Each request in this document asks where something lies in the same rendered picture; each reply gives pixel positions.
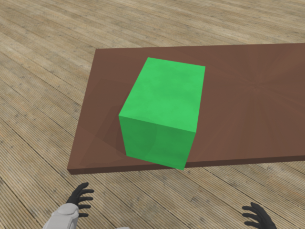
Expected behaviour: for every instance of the robot left hand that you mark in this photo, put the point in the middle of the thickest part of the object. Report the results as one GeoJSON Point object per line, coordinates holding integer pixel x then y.
{"type": "Point", "coordinates": [75, 197]}

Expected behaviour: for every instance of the robot right hand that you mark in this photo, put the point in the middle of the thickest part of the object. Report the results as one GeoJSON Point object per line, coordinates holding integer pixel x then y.
{"type": "Point", "coordinates": [262, 217]}

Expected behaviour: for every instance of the robot left forearm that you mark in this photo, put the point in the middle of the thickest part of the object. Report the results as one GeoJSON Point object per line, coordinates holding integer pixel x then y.
{"type": "Point", "coordinates": [65, 217]}

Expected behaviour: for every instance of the carton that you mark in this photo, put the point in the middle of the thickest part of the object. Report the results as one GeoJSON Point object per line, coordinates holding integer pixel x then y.
{"type": "Point", "coordinates": [159, 118]}

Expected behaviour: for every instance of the table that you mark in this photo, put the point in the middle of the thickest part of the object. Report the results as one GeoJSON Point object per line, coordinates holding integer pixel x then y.
{"type": "Point", "coordinates": [252, 107]}

